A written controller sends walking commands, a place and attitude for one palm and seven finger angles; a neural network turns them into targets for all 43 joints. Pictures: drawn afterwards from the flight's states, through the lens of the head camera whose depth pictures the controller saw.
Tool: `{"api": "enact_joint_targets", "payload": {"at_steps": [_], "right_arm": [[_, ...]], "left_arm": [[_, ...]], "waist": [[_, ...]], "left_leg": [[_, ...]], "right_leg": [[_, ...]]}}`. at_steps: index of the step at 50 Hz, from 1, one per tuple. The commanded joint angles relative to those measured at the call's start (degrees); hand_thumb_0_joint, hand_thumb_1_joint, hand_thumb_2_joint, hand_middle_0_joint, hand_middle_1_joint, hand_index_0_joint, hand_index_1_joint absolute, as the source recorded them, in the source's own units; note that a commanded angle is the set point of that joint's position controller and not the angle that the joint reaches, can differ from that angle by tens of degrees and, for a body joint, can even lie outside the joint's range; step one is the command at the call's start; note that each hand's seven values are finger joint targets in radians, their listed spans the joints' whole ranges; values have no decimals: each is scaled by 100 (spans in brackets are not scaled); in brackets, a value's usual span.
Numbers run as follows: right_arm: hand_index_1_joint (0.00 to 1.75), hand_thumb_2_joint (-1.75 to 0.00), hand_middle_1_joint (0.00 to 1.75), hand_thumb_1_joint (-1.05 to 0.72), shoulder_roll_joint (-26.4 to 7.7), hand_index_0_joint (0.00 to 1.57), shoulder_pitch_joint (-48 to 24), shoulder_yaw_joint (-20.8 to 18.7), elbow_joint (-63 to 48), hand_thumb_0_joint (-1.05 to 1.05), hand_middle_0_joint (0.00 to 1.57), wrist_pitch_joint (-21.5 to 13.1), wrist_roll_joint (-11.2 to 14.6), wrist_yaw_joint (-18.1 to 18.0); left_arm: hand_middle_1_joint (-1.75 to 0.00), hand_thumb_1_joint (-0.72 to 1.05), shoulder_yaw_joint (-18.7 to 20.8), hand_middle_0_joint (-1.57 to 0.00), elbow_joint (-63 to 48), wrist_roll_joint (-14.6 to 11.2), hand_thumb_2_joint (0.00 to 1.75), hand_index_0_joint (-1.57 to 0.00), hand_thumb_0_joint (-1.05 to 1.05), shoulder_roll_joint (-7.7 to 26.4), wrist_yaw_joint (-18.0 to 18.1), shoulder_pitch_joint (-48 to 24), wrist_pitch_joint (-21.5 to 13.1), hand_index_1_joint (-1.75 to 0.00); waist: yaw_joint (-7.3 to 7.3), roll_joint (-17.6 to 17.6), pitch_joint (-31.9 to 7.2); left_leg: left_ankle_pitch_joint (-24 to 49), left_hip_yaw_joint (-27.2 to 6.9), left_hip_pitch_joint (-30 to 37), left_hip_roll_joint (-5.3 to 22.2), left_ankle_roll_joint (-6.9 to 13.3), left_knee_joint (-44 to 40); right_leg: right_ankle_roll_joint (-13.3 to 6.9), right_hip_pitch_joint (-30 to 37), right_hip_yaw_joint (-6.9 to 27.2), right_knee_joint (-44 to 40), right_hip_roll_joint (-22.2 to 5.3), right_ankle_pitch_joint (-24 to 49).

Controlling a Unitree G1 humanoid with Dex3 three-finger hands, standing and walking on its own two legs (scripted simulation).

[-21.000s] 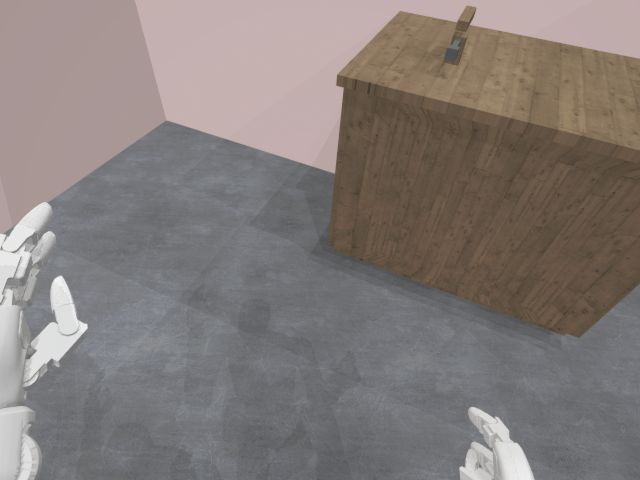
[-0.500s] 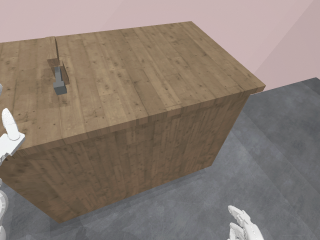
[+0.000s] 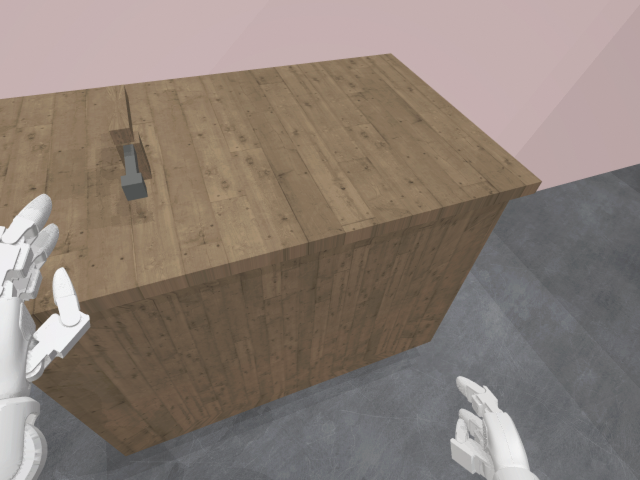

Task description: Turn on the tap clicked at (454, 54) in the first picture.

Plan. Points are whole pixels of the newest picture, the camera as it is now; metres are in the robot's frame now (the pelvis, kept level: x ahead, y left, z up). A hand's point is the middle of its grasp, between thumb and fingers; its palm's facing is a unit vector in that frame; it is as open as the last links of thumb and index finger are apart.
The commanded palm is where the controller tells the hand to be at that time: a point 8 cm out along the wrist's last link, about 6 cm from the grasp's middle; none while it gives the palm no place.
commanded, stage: look again from close up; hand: left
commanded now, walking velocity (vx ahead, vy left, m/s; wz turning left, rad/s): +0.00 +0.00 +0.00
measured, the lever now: (134, 186) +0.46 +0.33 +0.09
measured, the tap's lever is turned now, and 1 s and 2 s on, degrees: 0 0 0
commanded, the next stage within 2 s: shuffle to correct the standing spot in 0.20 s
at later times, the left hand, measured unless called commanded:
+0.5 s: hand (68, 326) +0.20 +0.26 +0.16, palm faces +0.47 -0.83 -0.31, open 7.5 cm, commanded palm +0.15 +0.29 +0.17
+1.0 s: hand (160, 236) +0.31 +0.21 +0.17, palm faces +0.42 -0.82 -0.39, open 7.5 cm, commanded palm +0.23 +0.26 +0.17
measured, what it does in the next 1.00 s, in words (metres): steps on the spot: right foot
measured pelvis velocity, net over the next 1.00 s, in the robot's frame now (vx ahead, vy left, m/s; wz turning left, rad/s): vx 0.09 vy -0.03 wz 0.07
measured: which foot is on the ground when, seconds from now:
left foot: down 0.00-0.98, up 1.00-1.00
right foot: down 0.00-0.84, up 0.86-0.96, down 0.98-1.00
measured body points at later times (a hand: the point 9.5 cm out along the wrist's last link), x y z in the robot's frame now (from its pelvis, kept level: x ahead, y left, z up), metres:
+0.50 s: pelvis +0.00 +0.00 +0.00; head -0.01 +0.01 +0.45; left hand +0.17 +0.30 +0.17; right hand +0.17 -0.22 -0.08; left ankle +0.01 +0.08 -0.74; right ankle +0.02 -0.14 -0.74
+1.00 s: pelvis +0.09 -0.03 -0.02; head +0.12 -0.03 +0.43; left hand +0.28 +0.25 +0.19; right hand +0.27 -0.23 -0.11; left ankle +0.01 +0.07 -0.73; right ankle +0.13 -0.11 -0.75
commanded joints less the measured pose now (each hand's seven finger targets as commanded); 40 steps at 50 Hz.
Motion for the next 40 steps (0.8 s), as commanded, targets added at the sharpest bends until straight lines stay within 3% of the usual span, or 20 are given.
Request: {"api": "enact_joint_targets", "payload": {"at_steps": [1,5,7,10,13,15,18,21,23,25,28,30,31,35,36,38,39,40], "right_arm": [[30,-90,30,-90,-685,20,-470,-275,-866,0,20,-222,-4,-153],[30,-90,30,-90,-701,20,-515,-280,-901,0,20,-261,-22,-146],[30,-90,30,-90,-693,20,-473,-271,-892,0,20,-273,-15,-130],[30,-90,30,-90,-711,20,-483,-303,-887,0,20,-253,-32,-124],[30,-90,30,-90,-690,20,-434,-293,-858,0,20,-194,-13,-120],[30,-90,30,-90,-724,20,-472,-319,-845,0,20,-186,-16,-140],[30,-90,30,-90,-715,20,-429,-351,-809,0,20,-164,0,-164],[30,-90,30,-90,-706,20,-433,-333,-822,0,20,-172,26,-213],[30,-90,30,-90,-708,20,-421,-347,-821,0,20,-181,48,-221],[30,-90,30,-90,-706,20,-430,-368,-802,0,20,-204,45,-243],[30,-90,30,-90,-682,20,-354,-364,-736,0,20,-217,47,-231],[30,-90,30,-90,-684,20,-368,-366,-691,0,20,-227,40,-227],[30,-90,30,-90,-656,20,-323,-365,-658,0,20,-223,73,-222],[30,-90,30,-90,-681,20,-364,-374,-602,0,20,-221,139,-202],[30,-90,30,-90,-667,20,-333,-356,-589,0,20,-208,141,-192],[30,-90,30,-90,-714,20,-300,-378,-627,0,20,-194,172,-176],[30,-90,30,-90,-746,20,-315,-376,-672,0,20,-164,171,-170],[30,-90,30,-90,-730,20,-324,-378,-710,0,20,-182,176,-162]], "left_arm": [[-30,90,632,-20,-1261,-7,90,-20,0,1022,112,-944,-305,-30],[-30,90,597,-20,-1544,7,90,-20,0,1074,151,-973,-280,-30],[-30,90,499,-20,-1519,2,90,-20,0,939,160,-803,-275,-30],[-30,90,658,-20,-1357,-6,90,-20,0,1033,188,-435,-228,-30],[-30,90,608,-20,-1130,-36,90,-20,0,914,179,-291,-215,-30],[-30,90,687,-20,-1205,-26,90,-20,0,1019,187,-370,-229,-30],[-30,90,590,-20,-1177,-32,90,-20,0,959,195,-490,-244,-30],[-30,90,506,-20,-1358,-3,90,-20,0,914,230,-665,-221,-30],[-30,90,509,-20,-1342,23,90,-20,0,923,256,-688,-211,-30],[-30,90,654,-20,-1389,17,90,-20,0,1102,290,-683,-215,-30],[-30,90,589,-20,-1325,-14,90,-20,0,1003,291,-536,-227,-30],[-30,90,668,-20,-1275,-30,90,-20,0,1116,273,-587,-224,-30],[-30,90,587,-20,-1295,-49,90,-20,0,1017,261,-613,-234,-30],[-30,90,663,-20,-1338,-81,90,-20,0,1132,259,-769,-242,-30],[-30,90,646,-20,-1401,-84,90,-20,0,1113,263,-778,-244,-30],[-30,90,740,-20,-1554,-116,90,-20,0,1166,258,-771,-256,-30],[-30,90,824,-20,-1642,-132,90,-20,0,1216,256,-694,-258,-30],[-30,90,854,-20,-1770,-145,90,-20,0,1262,226,-737,-267,-30]], "waist": [[-95,463,-534],[-79,709,-702],[-77,621,-760],[-63,496,-769],[-81,311,-605],[-96,480,-576],[-134,476,-533],[-173,834,-323],[-176,881,-224],[-188,736,-262],[-191,473,-371],[-210,262,-259],[-222,69,-245],[-243,33,-212],[-246,41,-288],[-297,432,-464],[-321,933,-528],[-379,1492,-468]], "left_leg": [[360,-416,-156,406,-319,-806],[454,-402,-68,360,-332,-816],[600,-452,-126,365,-351,-795],[592,-417,-133,334,-360,-754],[261,-447,-335,335,-355,-797],[129,-454,-298,323,-367,-851],[-1164,-705,-495,460,-236,-1045],[-2491,-1127,-874,654,-40,-1336],[-2721,-1335,-1006,750,86,-1309],[-2390,-1320,-907,704,132,-1002],[-1376,-1050,-875,545,100,-273],[-1327,-837,-950,393,30,75],[-1226,-817,-1012,369,32,309],[-650,-561,-1020,253,-14,1087],[-426,-580,-961,296,-12,1068],[599,-926,-302,531,76,772],[1332,-1449,115,834,200,454],[2259,-2011,789,1113,305,71]], "right_leg": [[-157,426,62,-167,-27,489],[-165,563,59,-170,2,610],[-166,673,17,-141,2,659],[-174,672,54,-211,-20,692],[-171,620,78,-301,-35,445],[-174,530,85,-328,-11,343],[-171,434,-11,-100,34,-515],[-163,278,-161,290,100,-1027],[-183,229,-212,503,115,-1031],[-236,153,-157,455,21,-1039],[-412,241,124,404,-205,-761],[-536,66,459,261,-368,-1078],[-608,100,561,289,-432,-1122],[-853,36,933,496,-671,-824],[-860,127,814,709,-692,-583],[-676,-227,322,1522,-358,107],[-434,-624,-111,2070,-36,261],[-203,-1390,-342,2615,199,-295]]}}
